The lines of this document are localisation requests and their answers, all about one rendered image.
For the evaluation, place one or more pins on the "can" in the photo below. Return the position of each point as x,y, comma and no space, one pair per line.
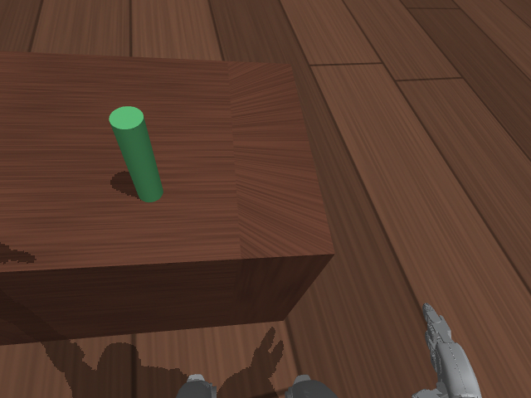
132,136

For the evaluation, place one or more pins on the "right robot hand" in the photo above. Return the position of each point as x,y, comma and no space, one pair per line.
455,375

